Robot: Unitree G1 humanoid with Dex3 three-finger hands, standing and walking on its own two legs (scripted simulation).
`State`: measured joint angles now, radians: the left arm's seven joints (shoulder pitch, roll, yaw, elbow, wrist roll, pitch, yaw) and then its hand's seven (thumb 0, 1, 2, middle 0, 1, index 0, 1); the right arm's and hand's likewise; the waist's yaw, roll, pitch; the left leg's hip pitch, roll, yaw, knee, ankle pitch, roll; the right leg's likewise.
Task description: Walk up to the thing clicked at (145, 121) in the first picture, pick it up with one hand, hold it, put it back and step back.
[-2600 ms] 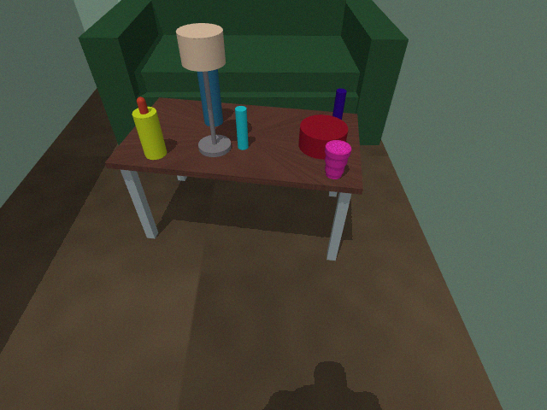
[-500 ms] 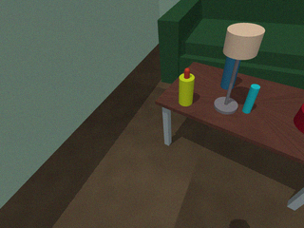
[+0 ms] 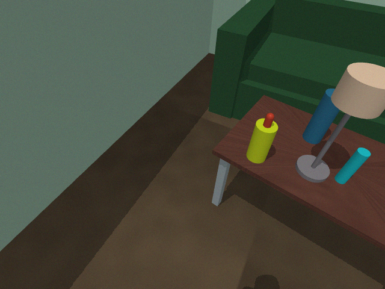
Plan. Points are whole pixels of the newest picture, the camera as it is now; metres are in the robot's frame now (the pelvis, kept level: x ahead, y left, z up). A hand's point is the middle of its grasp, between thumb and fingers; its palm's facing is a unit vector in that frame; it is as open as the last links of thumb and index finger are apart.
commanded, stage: walk up
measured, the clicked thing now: (262, 136) +0.73 -0.27 -0.18
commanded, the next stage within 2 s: stand in 1.78 s
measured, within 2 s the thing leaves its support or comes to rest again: neither
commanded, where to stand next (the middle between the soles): +0.11 -0.01 m, yaw -4 degrees
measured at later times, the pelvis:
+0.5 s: pelvis +0.04 +0.01 -0.01, yaw -2 degrees
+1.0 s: pelvis +0.04 -0.01 +0.00, yaw -3 degrees
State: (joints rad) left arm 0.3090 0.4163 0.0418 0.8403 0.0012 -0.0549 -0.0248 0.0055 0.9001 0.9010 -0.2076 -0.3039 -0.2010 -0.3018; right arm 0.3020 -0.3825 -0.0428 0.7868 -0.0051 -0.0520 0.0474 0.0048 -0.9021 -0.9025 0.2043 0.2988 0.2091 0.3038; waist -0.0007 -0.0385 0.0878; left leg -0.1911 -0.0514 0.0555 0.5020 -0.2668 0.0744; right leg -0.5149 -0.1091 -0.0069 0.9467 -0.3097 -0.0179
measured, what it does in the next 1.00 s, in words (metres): steps on the spot: right foot, then left foot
